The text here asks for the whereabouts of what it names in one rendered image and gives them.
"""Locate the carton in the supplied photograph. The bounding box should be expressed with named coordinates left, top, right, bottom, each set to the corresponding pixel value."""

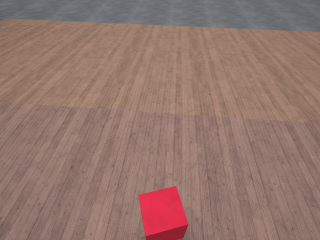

left=138, top=186, right=189, bottom=240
